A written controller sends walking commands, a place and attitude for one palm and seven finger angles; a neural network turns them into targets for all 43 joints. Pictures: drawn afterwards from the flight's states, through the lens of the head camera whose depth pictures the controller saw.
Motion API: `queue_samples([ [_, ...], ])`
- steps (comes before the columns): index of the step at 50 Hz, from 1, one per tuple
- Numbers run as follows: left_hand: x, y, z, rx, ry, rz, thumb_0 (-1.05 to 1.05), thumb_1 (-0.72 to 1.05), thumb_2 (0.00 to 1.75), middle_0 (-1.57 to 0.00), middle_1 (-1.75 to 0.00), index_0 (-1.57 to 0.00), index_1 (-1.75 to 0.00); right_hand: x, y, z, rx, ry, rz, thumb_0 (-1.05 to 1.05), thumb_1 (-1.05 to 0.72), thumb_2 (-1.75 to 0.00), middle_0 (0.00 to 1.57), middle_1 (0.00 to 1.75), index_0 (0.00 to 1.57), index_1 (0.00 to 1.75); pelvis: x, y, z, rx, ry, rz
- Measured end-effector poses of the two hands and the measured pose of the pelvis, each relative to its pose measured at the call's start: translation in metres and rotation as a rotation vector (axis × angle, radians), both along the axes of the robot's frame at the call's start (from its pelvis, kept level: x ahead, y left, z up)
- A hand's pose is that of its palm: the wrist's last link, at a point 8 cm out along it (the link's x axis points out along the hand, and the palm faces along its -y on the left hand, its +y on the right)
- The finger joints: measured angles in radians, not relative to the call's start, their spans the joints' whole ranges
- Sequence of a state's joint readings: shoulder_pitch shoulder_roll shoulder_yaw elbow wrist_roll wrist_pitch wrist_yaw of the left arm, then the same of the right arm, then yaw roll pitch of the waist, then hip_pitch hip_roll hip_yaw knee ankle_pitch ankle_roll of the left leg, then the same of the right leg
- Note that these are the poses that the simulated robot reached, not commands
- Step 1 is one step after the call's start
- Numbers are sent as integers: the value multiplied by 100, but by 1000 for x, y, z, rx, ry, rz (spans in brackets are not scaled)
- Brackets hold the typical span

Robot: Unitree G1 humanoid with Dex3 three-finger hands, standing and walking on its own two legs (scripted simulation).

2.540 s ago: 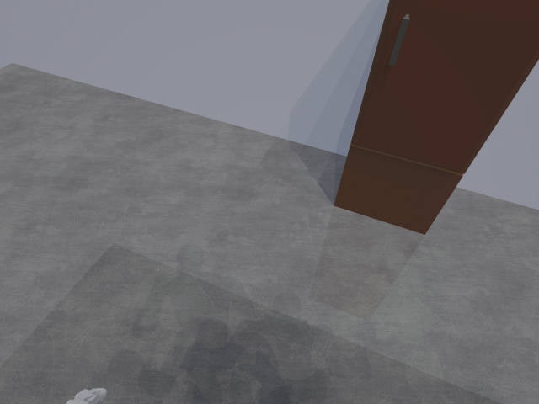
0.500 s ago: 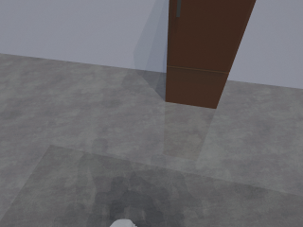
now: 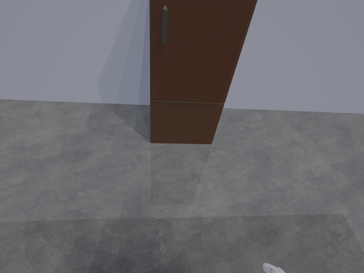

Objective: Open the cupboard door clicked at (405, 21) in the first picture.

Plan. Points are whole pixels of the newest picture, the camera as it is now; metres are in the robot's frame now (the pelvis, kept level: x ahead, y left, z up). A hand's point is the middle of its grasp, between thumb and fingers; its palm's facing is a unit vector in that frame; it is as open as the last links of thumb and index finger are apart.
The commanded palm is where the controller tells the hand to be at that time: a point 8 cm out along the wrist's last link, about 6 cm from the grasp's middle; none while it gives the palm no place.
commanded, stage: walk to a spot facing it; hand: left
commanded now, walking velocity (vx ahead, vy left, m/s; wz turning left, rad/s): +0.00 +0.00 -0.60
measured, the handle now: (164, 24) +1.02 +0.19 +0.09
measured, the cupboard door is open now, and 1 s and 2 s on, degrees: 0 0 0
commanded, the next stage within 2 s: none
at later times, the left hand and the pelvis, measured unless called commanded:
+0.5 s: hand (144, 209) +0.32 +0.13 -0.18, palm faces -0.33 -0.93 -0.17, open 7.4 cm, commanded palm none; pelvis +0.14 +0.00 -0.02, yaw -17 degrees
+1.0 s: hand (126, 185) +0.39 +0.20 -0.18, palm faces -0.46 -0.86 -0.22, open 7.4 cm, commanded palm none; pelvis +0.22 +0.05 +0.00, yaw -34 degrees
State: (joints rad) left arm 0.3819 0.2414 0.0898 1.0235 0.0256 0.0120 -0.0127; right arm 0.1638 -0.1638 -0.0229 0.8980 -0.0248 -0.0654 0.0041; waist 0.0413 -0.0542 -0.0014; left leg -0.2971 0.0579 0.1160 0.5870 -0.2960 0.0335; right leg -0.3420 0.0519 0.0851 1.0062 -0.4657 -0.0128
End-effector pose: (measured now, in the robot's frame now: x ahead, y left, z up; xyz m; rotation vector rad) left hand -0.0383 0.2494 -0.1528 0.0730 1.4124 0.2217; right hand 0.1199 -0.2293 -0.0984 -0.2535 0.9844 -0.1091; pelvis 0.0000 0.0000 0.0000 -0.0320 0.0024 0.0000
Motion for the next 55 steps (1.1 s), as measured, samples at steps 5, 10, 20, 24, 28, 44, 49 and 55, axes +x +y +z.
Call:
queue_samples([
  [5,104,32,14,15,-136,-109,1,91,89,-20,-30,-19,-30,-44,12,2,-13,123,-154,0,-92,-90,20,30,20,30,29,18,12,-18,-8,-61],
  [10,192,36,20,18,-219,-203,1,91,89,-20,-30,-19,-30,-93,18,-4,-26,292,-284,0,-93,-90,20,30,20,30,56,29,12,-16,-3,-118],
  [20,317,-28,10,-42,-222,-425,1,91,89,-20,-30,-19,-30,-146,56,-26,86,541,-497,1,-91,-90,20,30,20,30,111,24,-3,7,7,-239],
  [24,362,-62,3,-49,-277,-501,1,91,89,-20,-30,-19,-30,-141,59,-44,155,587,-561,1,-91,-90,20,30,20,30,136,8,-17,20,7,-278],
  [28,378,-72,8,-28,-303,-507,1,91,89,-20,-30,-20,-30,-99,41,-52,166,521,-577,1,-91,-90,20,30,20,30,150,0,-15,16,-20,-322],
  [44,419,-14,11,29,-189,-568,1,91,89,-20,-30,-20,-30,94,-7,-19,25,26,-544,0,-91,-90,20,30,20,30,206,37,-8,26,19,-507],
  [49,442,-1,7,18,-158,-615,1,91,89,-20,-30,-19,-30,82,13,-6,0,54,-593,0,-91,-90,20,30,20,30,220,47,-2,19,7,-585],
  [55,462,-8,16,4,-130,-698,1,91,89,-20,-30,-19,-30,44,34,-2,19,123,-705,1,-90,-90,20,30,20,30,229,50,8,1,13,-658],
])
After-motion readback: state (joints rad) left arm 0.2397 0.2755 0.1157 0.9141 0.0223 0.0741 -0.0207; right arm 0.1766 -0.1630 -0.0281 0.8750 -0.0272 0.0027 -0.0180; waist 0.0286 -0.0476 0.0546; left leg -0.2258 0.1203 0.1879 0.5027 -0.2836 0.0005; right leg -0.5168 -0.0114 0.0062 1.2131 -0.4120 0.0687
